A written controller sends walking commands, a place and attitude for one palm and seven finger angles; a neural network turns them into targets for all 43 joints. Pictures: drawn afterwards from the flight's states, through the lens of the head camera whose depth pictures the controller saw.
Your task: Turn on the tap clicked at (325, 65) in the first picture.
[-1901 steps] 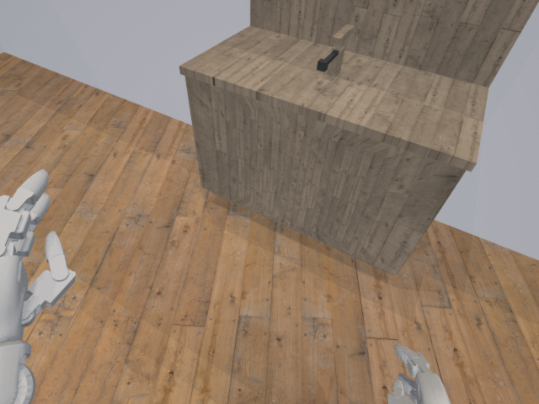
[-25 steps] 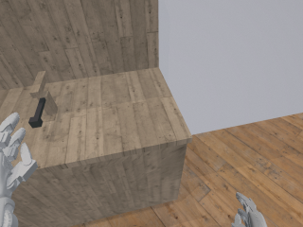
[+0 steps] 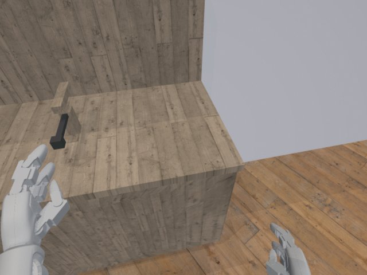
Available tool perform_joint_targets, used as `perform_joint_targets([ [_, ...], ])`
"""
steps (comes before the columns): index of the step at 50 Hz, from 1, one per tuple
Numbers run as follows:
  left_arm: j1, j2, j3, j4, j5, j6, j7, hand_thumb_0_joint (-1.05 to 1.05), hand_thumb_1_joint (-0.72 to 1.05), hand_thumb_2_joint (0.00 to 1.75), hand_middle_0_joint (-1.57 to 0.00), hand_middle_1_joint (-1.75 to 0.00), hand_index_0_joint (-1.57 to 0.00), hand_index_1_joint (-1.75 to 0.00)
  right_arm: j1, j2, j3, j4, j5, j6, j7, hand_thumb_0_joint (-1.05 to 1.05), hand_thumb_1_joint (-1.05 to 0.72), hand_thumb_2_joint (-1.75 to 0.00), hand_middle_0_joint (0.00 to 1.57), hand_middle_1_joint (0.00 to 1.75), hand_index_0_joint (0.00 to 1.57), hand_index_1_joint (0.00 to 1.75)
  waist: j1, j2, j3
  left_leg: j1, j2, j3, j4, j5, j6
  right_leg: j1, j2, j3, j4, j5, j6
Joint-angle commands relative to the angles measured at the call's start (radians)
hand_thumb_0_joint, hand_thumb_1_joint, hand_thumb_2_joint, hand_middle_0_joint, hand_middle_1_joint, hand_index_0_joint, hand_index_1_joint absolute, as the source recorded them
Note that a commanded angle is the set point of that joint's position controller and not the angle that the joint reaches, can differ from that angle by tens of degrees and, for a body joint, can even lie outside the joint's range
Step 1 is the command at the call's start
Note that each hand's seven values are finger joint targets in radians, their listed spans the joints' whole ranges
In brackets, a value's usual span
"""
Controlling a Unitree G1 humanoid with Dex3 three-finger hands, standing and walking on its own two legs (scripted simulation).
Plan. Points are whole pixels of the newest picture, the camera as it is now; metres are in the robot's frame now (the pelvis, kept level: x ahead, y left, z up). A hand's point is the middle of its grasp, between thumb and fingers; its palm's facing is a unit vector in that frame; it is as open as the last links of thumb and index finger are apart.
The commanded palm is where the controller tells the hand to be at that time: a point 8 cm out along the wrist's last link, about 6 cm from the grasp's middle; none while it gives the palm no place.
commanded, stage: turn the palm inward beside the body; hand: left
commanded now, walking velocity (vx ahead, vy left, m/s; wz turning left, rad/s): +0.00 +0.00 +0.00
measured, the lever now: (57, 142) +0.41 +0.41 +0.04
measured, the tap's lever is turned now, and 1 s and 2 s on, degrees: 0 0 0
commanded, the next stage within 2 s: reach beside the lever's end, fingers flat in 0.78 s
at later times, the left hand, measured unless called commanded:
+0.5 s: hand (61, 209) +0.18 +0.23 +0.14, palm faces +0.48 -0.87 -0.11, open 7.4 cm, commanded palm +0.12 +0.27 +0.15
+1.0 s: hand (70, 207) +0.19 +0.22 +0.13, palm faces +0.50 -0.86 -0.12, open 7.4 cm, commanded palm +0.15 +0.28 +0.14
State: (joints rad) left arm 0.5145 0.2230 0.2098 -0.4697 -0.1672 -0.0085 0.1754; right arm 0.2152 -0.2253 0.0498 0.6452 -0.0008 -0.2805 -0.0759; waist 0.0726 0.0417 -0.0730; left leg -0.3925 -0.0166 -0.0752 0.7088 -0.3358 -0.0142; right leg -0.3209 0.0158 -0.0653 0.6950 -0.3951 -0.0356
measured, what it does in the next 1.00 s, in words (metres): stands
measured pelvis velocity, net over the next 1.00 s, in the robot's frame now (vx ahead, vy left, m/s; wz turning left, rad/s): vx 0.00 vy -0.02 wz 0.01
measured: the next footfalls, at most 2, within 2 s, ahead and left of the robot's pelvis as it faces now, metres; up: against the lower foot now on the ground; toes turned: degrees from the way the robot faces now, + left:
none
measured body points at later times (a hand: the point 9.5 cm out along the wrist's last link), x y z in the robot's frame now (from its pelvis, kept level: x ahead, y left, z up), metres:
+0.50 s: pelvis +0.00 +0.00 +0.00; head -0.02 -0.02 +0.45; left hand +0.15 +0.27 +0.15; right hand +0.20 -0.21 -0.07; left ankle +0.02 +0.13 -0.72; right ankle -0.02 -0.09 -0.72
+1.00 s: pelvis +0.00 -0.02 +0.00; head -0.01 -0.04 +0.45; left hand +0.16 +0.27 +0.14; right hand +0.20 -0.23 -0.07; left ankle +0.02 +0.13 -0.72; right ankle -0.02 -0.09 -0.72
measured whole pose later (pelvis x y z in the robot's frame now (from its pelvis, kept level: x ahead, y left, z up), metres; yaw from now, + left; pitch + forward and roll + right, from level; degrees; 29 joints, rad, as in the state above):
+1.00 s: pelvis +0.00 -0.02 +0.00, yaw +1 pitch +1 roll +0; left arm 0.52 0.21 0.23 -0.44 -0.23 0.04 0.18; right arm 0.22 -0.24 0.04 0.66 0.01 -0.27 -0.09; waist 0.07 0.05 -0.09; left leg -0.39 0.00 -0.10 0.71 -0.34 -0.03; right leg -0.31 0.03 -0.09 0.69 -0.41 -0.06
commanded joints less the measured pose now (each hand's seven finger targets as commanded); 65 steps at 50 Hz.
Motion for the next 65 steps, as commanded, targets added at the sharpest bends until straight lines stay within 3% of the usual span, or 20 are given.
perform_joint_targets([
  [1,-0.057,0.134,0.099,-0.242,0.006,-0.075,0.030,0.00,0.90,0.90,-0.20,-0.30,-0.20,-0.30,-0.129,-0.110,-0.048,-0.167,0.003,-0.066,-0.007,0.00,-0.90,-0.90,0.20,0.30,0.20,0.30,0.005,0.008,-0.063,0.067,-0.001,0.002,-0.114,0.129,0.034,-0.047,-0.013,-0.008,-0.123,0.138,0.013],
  [10,-0.049,0.091,0.056,-0.276,-0.015,-0.042,0.033,0.00,0.90,0.90,-0.20,-0.30,-0.20,-0.30,-0.141,-0.109,-0.043,-0.172,0.007,-0.062,-0.010,0.00,-0.90,-0.90,0.20,0.30,0.20,0.30,-0.003,0.022,-0.048,0.061,-0.001,-0.007,-0.115,0.114,0.033,-0.055,-0.015,-0.011,-0.125,0.131,0.012],
  [14,-0.056,0.132,0.092,-0.288,-0.012,-0.048,0.045,0.00,0.90,0.90,-0.20,-0.30,-0.20,-0.30,-0.135,-0.112,-0.044,-0.165,0.007,-0.068,-0.012,0.00,-0.90,-0.90,0.20,0.30,0.20,0.30,0.002,0.028,-0.047,0.058,0.000,-0.012,-0.113,0.112,0.030,-0.055,-0.012,-0.009,-0.124,0.124,0.010],
  [20,-0.046,0.082,0.062,-0.260,-0.037,-0.013,0.037,0.00,0.90,0.90,-0.20,-0.30,-0.20,-0.30,-0.148,-0.108,-0.039,-0.167,0.014,-0.065,-0.015,0.00,-0.90,-0.90,0.20,0.30,0.20,0.30,0.002,0.022,-0.029,0.047,-0.003,-0.011,-0.123,0.077,0.030,-0.049,-0.016,-0.008,-0.136,0.106,0.011],
  [24,-0.031,0.116,0.087,-0.257,-0.028,0.013,0.037,0.00,0.90,0.90,-0.20,-0.30,-0.20,-0.30,-0.145,-0.114,-0.041,-0.168,0.013,-0.064,-0.016,0.00,-0.90,-0.90,0.20,0.30,0.20,0.30,0.012,0.012,-0.030,0.052,-0.005,-0.006,-0.120,0.109,0.035,-0.036,-0.016,-0.003,-0.147,0.131,0.011],
  [25,-0.047,0.083,0.053,-0.271,-0.028,0.011,0.033,0.00,0.90,0.90,-0.20,-0.30,-0.20,-0.30,-0.143,-0.109,-0.038,-0.171,0.014,-0.062,-0.015,0.00,-0.90,-0.90,0.20,0.30,0.20,0.30,0.001,0.010,-0.033,0.061,-0.005,-0.006,-0.119,0.119,0.033,-0.038,-0.017,-0.007,-0.141,0.141,0.011],
  [28,-0.043,0.099,0.075,-0.258,-0.037,0.005,0.036,0.00,0.90,0.90,-0.20,-0.30,-0.20,-0.30,-0.140,-0.113,-0.042,-0.171,0.012,-0.063,-0.014,0.00,-0.90,-0.90,0.20,0.30,0.20,0.30,0.003,-0.046,-0.039,0.050,-0.006,0.000,-0.106,0.114,0.039,-0.039,-0.015,-0.001,-0.152,0.139,0.018],
  [30,-0.051,0.095,0.075,-0.269,-0.036,-0.003,0.039,0.00,0.90,0.90,-0.20,-0.30,-0.20,-0.30,-0.145,-0.107,-0.039,-0.171,0.011,-0.065,-0.014,0.00,-0.90,-0.90,0.20,0.30,0.20,0.30,0.003,-0.010,-0.033,0.059,-0.011,0.005,-0.106,0.118,0.040,-0.037,-0.019,0.005,-0.156,0.146,0.017],
  [33,-0.044,0.105,0.087,-0.256,-0.039,-0.016,0.039,0.00,0.90,0.90,-0.20,-0.30,-0.20,-0.30,-0.133,-0.113,-0.043,-0.166,0.008,-0.068,-0.011,0.00,-0.90,-0.90,0.20,0.30,0.20,0.30,0.002,-0.041,-0.060,0.054,-0.013,0.011,-0.088,0.143,0.043,-0.024,-0.021,0.009,-0.152,0.185,0.021],
  [34,-0.040,0.117,0.096,-0.263,-0.033,-0.018,0.039,0.00,0.90,0.90,-0.20,-0.30,-0.20,-0.30,-0.133,-0.111,-0.044,-0.162,0.012,-0.068,-0.010,0.00,-0.90,-0.90,0.20,0.30,0.20,0.30,0.007,0.008,-0.053,0.058,-0.013,0.014,-0.089,0.154,0.040,-0.021,-0.022,0.012,-0.152,0.197,0.018],
  [36,-0.038,0.097,0.074,-0.262,-0.036,-0.024,0.036,0.00,0.90,0.90,-0.20,-0.30,-0.20,-0.30,-0.133,-0.109,-0.044,-0.167,0.010,-0.072,-0.008,0.00,-0.90,-0.90,0.20,0.30,0.20,0.30,0.000,0.012,-0.052,0.061,-0.013,0.019,-0.081,0.162,0.041,-0.022,-0.026,0.015,-0.151,0.216,0.019],
  [39,-0.026,0.118,0.094,-0.258,-0.037,-0.025,0.032,0.00,0.90,0.90,-0.20,-0.30,-0.20,-0.30,-0.126,-0.113,-0.046,-0.163,0.010,-0.072,-0.007,0.00,-0.90,-0.90,0.20,0.30,0.20,0.30,0.005,-0.003,-0.057,0.053,-0.017,0.020,-0.074,0.177,0.044,-0.012,-0.027,0.019,-0.152,0.249,0.021],
  [40,-0.032,0.086,0.065,-0.254,-0.039,-0.026,0.028,0.00,0.90,0.90,-0.20,-0.30,-0.20,-0.30,-0.125,-0.110,-0.046,-0.165,0.010,-0.070,-0.008,0.00,-0.90,-0.90,0.20,0.30,0.20,0.30,-0.005,-0.034,-0.057,0.056,-0.015,0.021,-0.074,0.179,0.045,-0.011,-0.029,0.017,-0.150,0.257,0.024],
  [43,-0.033,0.102,0.082,-0.238,-0.049,-0.023,0.022,0.00,0.90,0.90,-0.20,-0.30,-0.20,-0.30,-0.128,-0.114,-0.048,-0.168,0.011,-0.071,-0.010,0.00,-0.90,-0.90,0.20,0.30,0.20,0.30,-0.001,-0.056,-0.042,0.041,-0.016,0.023,-0.071,0.157,0.048,-0.018,-0.030,0.027,-0.162,0.244,0.030],
  [44,-0.030,0.119,0.103,-0.240,-0.046,-0.021,0.024,0.00,0.90,0.90,-0.20,-0.30,-0.20,-0.30,-0.130,-0.112,-0.047,-0.165,0.014,-0.071,-0.012,0.00,-0.90,-0.90,0.20,0.30,0.20,0.30,0.009,-0.026,-0.037,0.043,-0.017,0.023,-0.077,0.161,0.046,-0.011,-0.029,0.027,-0.164,0.245,0.026],
  [47,-0.082,0.134,0.137,-0.163,-0.055,-0.016,0.023,0.00,0.90,0.90,-0.20,-0.30,-0.20,-0.30,-0.130,-0.113,-0.048,-0.153,0.015,-0.057,-0.019,0.00,-0.90,-0.90,0.20,0.30,0.20,0.30,-0.003,-0.071,-0.011,0.025,-0.018,0.026,-0.076,0.139,0.047,-0.025,-0.029,0.037,-0.174,0.225,0.033],
  [54,-0.201,0.197,0.222,-0.075,-0.068,-0.061,0.002,0.00,0.90,0.90,-0.20,-0.30,-0.20,-0.30,-0.122,-0.115,-0.055,-0.117,0.017,-0.054,-0.028,0.00,-0.90,-0.90,0.20,0.30,0.20,0.30,-0.006,0.002,-0.085,0.053,-0.022,0.031,-0.075,0.191,0.043,0.012,-0.031,0.048,-0.164,0.301,0.030],
  [55,-0.204,0.169,0.196,-0.061,-0.074,-0.068,-0.009,0.00,0.90,0.90,-0.20,-0.30,-0.20,-0.30,-0.126,-0.111,-0.054,-0.119,0.016,-0.057,-0.027,0.00,-0.90,-0.90,0.20,0.30,0.20,0.30,-0.010,0.009,-0.084,0.055,-0.024,0.034,-0.073,0.189,0.043,0.008,-0.034,0.050,-0.164,0.305,0.032],
  [61,-0.283,0.217,0.247,0.076,-0.096,-0.087,-0.054,0.00,0.90,0.90,-0.20,-0.30,-0.20,-0.30,-0.118,-0.127,-0.062,-0.094,0.022,-0.066,-0.036,0.00,-0.90,-0.90,0.20,0.30,0.20,0.30,-0.016,-0.051,-0.075,0.033,-0.022,0.028,-0.085,0.175,0.044,0.010,-0.029,0.051,-0.170,0.296,0.034],
  [65,-0.331,0.220,0.252,0.117,-0.094,-0.084,-0.061,0.00,0.90,0.90,-0.20,-0.30,-0.20,-0.30,-0.121,-0.127,-0.061,-0.095,0.025,-0.065,-0.035,0.00,-0.90,-0.90,0.20,0.30,0.20,0.30,-0.012,0.006,-0.073,0.038,-0.024,0.032,-0.098,0.179,0.041,0.004,-0.027,0.042,-0.167,0.283,0.028],
])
